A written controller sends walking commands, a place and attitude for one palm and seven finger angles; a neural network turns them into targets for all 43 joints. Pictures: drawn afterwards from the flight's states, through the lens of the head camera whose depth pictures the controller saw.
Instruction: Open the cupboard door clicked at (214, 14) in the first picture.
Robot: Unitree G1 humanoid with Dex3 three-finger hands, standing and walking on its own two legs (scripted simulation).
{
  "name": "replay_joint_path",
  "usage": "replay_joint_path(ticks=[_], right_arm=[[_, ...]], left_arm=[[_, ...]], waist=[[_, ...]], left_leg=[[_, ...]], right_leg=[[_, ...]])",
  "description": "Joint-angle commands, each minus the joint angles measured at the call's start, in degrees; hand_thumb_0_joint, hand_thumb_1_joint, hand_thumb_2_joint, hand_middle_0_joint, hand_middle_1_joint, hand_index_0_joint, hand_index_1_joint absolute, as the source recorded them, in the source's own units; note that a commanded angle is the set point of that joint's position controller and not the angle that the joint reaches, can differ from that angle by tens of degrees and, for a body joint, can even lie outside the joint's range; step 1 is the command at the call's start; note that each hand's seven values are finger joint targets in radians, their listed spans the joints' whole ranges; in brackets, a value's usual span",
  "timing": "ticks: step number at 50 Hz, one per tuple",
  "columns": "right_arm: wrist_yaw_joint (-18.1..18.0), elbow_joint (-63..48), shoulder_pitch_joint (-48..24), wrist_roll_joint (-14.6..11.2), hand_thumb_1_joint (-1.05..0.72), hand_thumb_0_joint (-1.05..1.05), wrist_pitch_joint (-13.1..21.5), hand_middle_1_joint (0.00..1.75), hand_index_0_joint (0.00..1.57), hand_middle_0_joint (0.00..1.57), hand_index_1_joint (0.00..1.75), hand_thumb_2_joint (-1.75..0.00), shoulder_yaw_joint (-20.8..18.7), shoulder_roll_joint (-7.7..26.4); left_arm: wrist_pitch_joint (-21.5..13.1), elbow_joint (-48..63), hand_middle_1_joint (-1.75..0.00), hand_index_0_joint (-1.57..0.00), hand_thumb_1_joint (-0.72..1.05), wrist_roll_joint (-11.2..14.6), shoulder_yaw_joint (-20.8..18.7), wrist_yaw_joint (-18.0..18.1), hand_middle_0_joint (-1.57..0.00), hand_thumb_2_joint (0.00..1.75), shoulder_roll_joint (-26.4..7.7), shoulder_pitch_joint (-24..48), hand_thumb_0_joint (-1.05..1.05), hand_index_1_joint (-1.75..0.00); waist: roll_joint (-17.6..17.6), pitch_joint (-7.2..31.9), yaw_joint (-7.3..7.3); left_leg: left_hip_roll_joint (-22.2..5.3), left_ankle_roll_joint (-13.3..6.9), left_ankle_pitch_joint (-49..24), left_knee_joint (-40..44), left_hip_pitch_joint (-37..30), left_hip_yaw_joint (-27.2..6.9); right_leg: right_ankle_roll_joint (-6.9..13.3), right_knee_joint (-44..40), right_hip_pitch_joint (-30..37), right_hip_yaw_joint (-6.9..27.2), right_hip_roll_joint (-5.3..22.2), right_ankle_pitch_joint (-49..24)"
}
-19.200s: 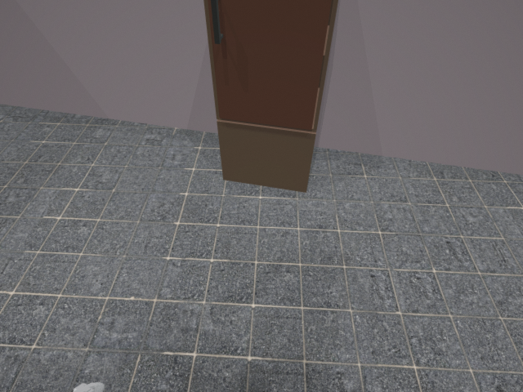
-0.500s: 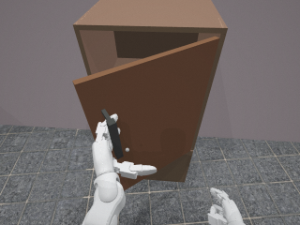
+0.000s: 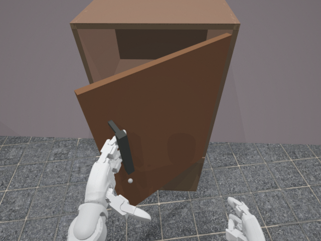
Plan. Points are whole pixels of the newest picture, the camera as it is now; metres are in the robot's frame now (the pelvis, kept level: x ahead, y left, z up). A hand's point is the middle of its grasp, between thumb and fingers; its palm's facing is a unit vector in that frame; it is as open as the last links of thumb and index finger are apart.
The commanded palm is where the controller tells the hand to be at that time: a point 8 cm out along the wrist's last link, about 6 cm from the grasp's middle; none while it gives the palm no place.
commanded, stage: slide the hand sideways off the handle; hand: left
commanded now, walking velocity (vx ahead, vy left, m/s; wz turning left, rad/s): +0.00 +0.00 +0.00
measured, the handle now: (121, 148) +0.30 +0.12 +0.10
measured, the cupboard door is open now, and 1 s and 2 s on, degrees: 39 39 39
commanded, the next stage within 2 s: draw the hand back to the body in 0.72 s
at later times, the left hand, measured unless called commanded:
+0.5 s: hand (106, 201) +0.18 +0.13 +0.09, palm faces +0.04 -1.00 -0.07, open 16.4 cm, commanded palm +0.14 +0.19 +0.10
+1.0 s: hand (83, 205) +0.17 +0.17 +0.10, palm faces +0.05 -0.99 -0.09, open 16.3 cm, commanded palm +0.13 +0.22 +0.11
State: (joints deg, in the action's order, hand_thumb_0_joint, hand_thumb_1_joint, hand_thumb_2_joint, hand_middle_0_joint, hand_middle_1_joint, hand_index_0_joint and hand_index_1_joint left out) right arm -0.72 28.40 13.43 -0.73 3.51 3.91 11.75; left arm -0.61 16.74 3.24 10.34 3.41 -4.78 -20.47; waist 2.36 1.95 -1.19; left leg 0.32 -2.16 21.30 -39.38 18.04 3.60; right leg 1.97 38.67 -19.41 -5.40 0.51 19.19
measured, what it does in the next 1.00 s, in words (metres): stands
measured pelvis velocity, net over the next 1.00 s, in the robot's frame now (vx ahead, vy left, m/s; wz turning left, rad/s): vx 0.00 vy -0.01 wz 0.03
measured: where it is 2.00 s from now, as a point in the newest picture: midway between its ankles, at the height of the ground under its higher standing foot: outside the picture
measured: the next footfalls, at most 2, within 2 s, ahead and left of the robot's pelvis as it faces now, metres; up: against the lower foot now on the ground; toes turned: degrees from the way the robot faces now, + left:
none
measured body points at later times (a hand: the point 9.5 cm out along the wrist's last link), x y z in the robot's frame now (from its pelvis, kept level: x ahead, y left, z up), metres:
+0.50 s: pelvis +0.01 -0.02 -0.01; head +0.01 -0.04 +0.44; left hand +0.17 +0.18 +0.10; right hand +0.20 -0.24 -0.08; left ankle +0.00 +0.09 -0.72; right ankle +0.02 -0.10 -0.72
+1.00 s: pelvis +0.00 -0.01 -0.01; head +0.00 -0.03 +0.44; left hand +0.16 +0.22 +0.11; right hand +0.20 -0.22 -0.07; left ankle +0.00 +0.09 -0.72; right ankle +0.02 -0.10 -0.72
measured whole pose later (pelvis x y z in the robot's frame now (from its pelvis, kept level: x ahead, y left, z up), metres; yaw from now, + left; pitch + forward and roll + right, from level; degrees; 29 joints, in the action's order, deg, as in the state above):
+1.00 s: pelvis +0.00 -0.01 -0.01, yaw +2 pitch +2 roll -2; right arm -3.4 31.0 14.0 -2.7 13.9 2.2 13.1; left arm -8.5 22.0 15.2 -7.8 -12.4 -13.4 -34.4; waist 3.5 3.9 -2.6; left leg -1.0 -1.1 24.3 -45.9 23.7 0.8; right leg 3.0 42.4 -23.0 -8.1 -0.6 21.7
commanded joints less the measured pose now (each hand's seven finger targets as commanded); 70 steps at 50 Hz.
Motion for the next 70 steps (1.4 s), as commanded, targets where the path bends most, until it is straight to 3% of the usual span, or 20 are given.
replay_joint_path(ticks=[1,7,11,21,23,30,33,36,39,41,45,47,49,51,61,66,67,68,69,70], right_arm=[[-0.7,-10.7,-7.4,0.1,-0.9,0.0,3.9,0.3,0.2,0.2,0.3,-0.9,-2.3,5.3],[-0.7,-11.2,-5.5,0.0,-0.9,0.0,6.1,0.3,0.2,0.2,0.3,-0.9,-2.9,5.8],[-1.0,-11.0,-4.3,-0.1,-0.9,0.0,7.2,0.3,0.2,0.2,0.3,-0.9,-3.2,6.4],[-2.0,-10.4,-3.6,-0.7,-0.9,0.0,10.3,0.3,0.2,0.2,0.3,-0.9,-3.7,6.9],[-2.3,-10.1,-3.4,-0.7,-0.9,0.0,10.5,0.3,0.2,0.2,0.3,-0.9,-4.0,6.9],[-2.9,-8.9,-4.6,-1.1,-0.9,0.0,11.3,0.3,0.2,0.2,0.3,-0.9,-4.3,6.9],[-2.9,-8.8,-4.8,-1.4,-0.9,0.0,12.0,0.3,0.2,0.2,0.3,-0.9,-4.3,6.9],[-2.9,-8.6,-5.0,-1.5,-0.9,0.0,13.0,0.3,0.2,0.2,0.3,-0.9,-4.1,7.3],[-3.0,-8.4,-4.7,-1.5,-0.9,0.0,13.8,0.3,0.2,0.2,0.3,-0.9,-4.3,7.6],[-3.0,-8.3,-5.0,-1.5,-0.9,0.0,14.1,0.3,0.2,0.2,0.3,-0.9,-4.3,7.4],[-3.3,-7.6,-5.5,-1.6,-0.9,0.0,13.9,0.3,0.2,0.2,0.3,-0.9,-4.3,7.1],[-3.4,-7.7,-5.9,-1.8,-0.9,0.0,13.7,0.3,0.2,0.2,0.3,-0.9,-4.0,6.7],[-3.3,-7.7,-6.1,-2.0,-0.9,0.0,13.9,0.3,0.2,0.2,0.3,-0.9,-3.7,6.9],[-3.3,-7.7,-6.5,-2.1,-0.9,0.0,14.3,0.3,0.2,0.2,0.3,-0.9,-3.4,7.1],[-3.7,-6.7,-7.4,-2.2,-0.9,0.0,14.9,0.3,0.2,0.2,0.3,-0.9,-3.0,7.5],[-3.9,-6.1,-7.7,-2.3,-0.9,0.0,15.2,0.3,0.2,0.2,0.3,-0.9,-2.6,7.7],[-4.9,-6.1,-8.0,-0.9,-0.9,0.0,14.2,0.3,0.2,0.2,0.3,-0.9,-3.2,7.4],[-5.2,-5.6,-7.4,-0.3,-0.9,0.0,13.7,0.3,0.2,0.2,0.3,-0.9,-2.9,6.3],[-4.9,-5.0,-7.1,-0.1,-0.9,0.0,12.8,0.3,0.2,0.2,0.3,-0.9,-2.6,6.3],[-4.9,-4.6,-7.7,-0.1,-0.9,0.0,12.1,0.3,0.2,0.2,0.3,-0.9,-3.0,6.7]], left_arm=[[-5.2,15.7,-0.3,-0.15,-0.5,1.3,-5.0,-0.4,-0.15,0.3,-3.2,1.8,0.0,-0.3],[-7.5,19.8,-0.3,-0.15,-0.5,2.9,-4.5,-3.3,-0.15,0.3,-2.9,-4.0,0.0,-0.3],[-8.5,19.5,-0.3,-0.15,-0.5,4.2,-8.5,-5.6,-0.15,0.3,-6.1,-9.3,0.0,-0.3],[-12.4,19.6,-0.3,-0.15,-0.5,8.2,-13.5,-10.2,-0.15,0.3,-8.8,-11.3,0.0,-0.3],[-12.5,18.7,-0.3,-0.15,-0.5,9.2,-16.1,-11.2,-0.15,0.3,-10.5,-12.4,0.0,-0.3],[-13.0,16.5,-0.3,-0.15,-0.5,11.8,-21.7,-13.9,-0.15,0.3,-13.7,-14.2,0.0,-0.3],[-13.7,17.4,-0.3,-0.15,-0.5,12.8,-22.1,-15.2,-0.15,0.3,-13.3,-15.0,0.0,-0.3],[-14.0,17.2,-0.3,-0.15,-0.5,13.3,-19.8,-16.3,-0.15,0.3,-12.2,-12.8,0.0,-0.3],[-14.2,17.5,-0.3,-0.15,-0.5,13.0,-19.7,-16.5,-0.15,0.3,-12.6,-12.3,0.0,-0.3],[-14.0,16.9,-0.3,-0.15,-0.5,12.7,-19.3,-16.2,-0.15,0.3,-12.2,-13.0,0.0,-0.3],[-12.9,18.1,-0.3,-0.15,-0.5,12.4,-24.1,-14.7,-0.15,0.3,-16.1,-12.2,0.0,-0.3],[-12.0,18.1,-0.3,-0.15,-0.5,13.2,-24.8,-14.8,-0.15,0.3,-15.5,-13.2,0.0,-0.3],[-11.3,19.3,-0.3,-0.15,-0.5,13.7,-23.9,-15.5,-0.15,0.3,-14.5,-12.3,0.0,-0.3],[-10.2,18.9,-0.3,-0.15,-0.5,14.1,-22.0,-16.3,-0.15,0.3,-13.1,-11.8,0.0,-0.3],[-5.9,20.4,-0.3,-0.15,-0.5,14.8,-26.6,-16.8,-0.15,0.3,-16.8,-8.5,0.0,-0.3],[-4.3,20.1,-0.3,-0.16,-0.32,15.2,-27.6,-17.4,-0.16,0.37,-17.2,-6.9,0.0,-0.3],[-5.8,25.7,-0.3,-0.16,-0.29,5.4,-29.4,-8.1,-0.16,0.39,-25.7,-4.6,0.0,-0.3],[-5.0,22.6,-0.3,-0.16,-0.26,4.6,-26.6,-4.2,-0.16,0.4,-19.7,-9.4,0.0,-0.3],[-4.8,21.7,-0.3,-0.16,-0.22,3.0,-24.2,-1.9,-0.16,0.42,-17.6,-10.5,0.0,-0.3],[-4.7,21.4,-0.3,-0.16,-0.18,2.2,-24.5,-0.3,-0.16,0.43,-18.4,-9.5,0.0,-0.3]], waist=[[-3.6,5.9,-1.26],[-2.5,6.5,-0.46],[-4.6,5.4,-0.37],[-2.5,5.3,-0.1],[-4.8,6.3,-0.44],[-4.4,5.5,-1.17],[-1.6,6.3,-1.44],[-3.5,4.4,-0.28],[-1.7,4.5,-0.43],[-2.1,4.7,-0.72],[-1.0,6.2,-1.88],[-0.7,6.0,-2.2],[1.1,6.0,-2.03],[-0.8,4.7,-1.49],[0.0,3.9,-2.32],[1.1,3.2,-2.38],[2.0,2.3,-3.76],[1.6,-1.0,-2.72],[1.2,-2.1,-2.44],[0.1,-2.3,-2.44]], left_leg=[[-1.2,1.1,-9.5,6.8,0.6,-5.2],[-0.8,0.9,-10.6,4.6,1.3,-5.0],[-0.5,0.6,-10.5,2.8,4.0,-4.8],[0.3,0.7,-9.0,-0.6,7.2,-5.0],[0.4,0.7,-8.7,-1.3,8.2,-5.0],[0.5,0.9,-8.0,-2.6,9.3,-5.3],[0.6,1.0,-8.7,-2.0,8.2,-5.4],[0.4,0.8,-7.9,-2.1,8.6,-5.8],[0.4,0.7,-7.1,-1.8,8.0,-5.8],[0.3,0.7,-7.1,-1.6,8.0,-6.0],[0.2,0.8,-7.8,-0.5,7.2,-6.1],[0.1,0.9,-8.6,0.4,6.5,-6.1],[0.1,1.0,-9.6,1.3,5.1,-6.2],[-0.1,0.9,-9.6,2.1,4.9,-6.5],[-0.3,1.3,-9.7,5.5,1.7,-7.2],[-0.4,1.6,-10.7,7.1,0.1,-7.4],[-1.1,1.1,-8.5,9.5,0.2,-6.4],[-0.9,1.4,-7.3,10.4,-0.1,-6.0],[-1.2,1.3,-7.4,11.3,-0.8,-6.2],[-1.5,1.1,-7.9,11.9,-1.7,-6.1]], right_leg=[[0.2,-5.4,2.3,2.4,-0.7,-8.1],[-0.2,-4.4,1.2,2.6,-0.7,-10.4],[-0.6,-4.3,1.0,3.5,-0.5,-11.5],[-0.9,-4.3,-0.1,6.0,0.3,-9.3],[-1.4,-4.6,0.7,6.9,0.7,-9.6],[-1.7,-5.9,1.1,8.9,1.5,-7.8],[-1.5,-5.2,1.0,7.8,1.3,-8.9],[-1.5,-5.4,-0.8,7.0,0.8,-6.8],[-1.1,-5.3,-2.0,6.5,0.5,-4.3],[-1.0,-5.0,-1.9,6.2,0.4,-3.9],[-0.5,-4.9,0.2,5.7,0.2,-4.2],[-0.5,-4.6,0.8,4.6,-0.1,-6.3],[-0.5,-4.4,0.8,3.5,-0.5,-8.2],[-0.7,-4.6,0.6,2.7,-0.8,-8.8],[-0.5,-6.8,2.2,1.6,-1.3,-8.1],[-0.4,-8.0,3.3,1.1,-1.6,-8.9],[0.2,-11.3,7.0,4.5,-0.7,-7.1],[0.3,-13.1,6.4,4.3,-0.2,-5.7],[0.2,-13.8,6.7,3.9,0.0,-5.2],[0.3,-14.8,7.6,4.1,0.1,-5.5]])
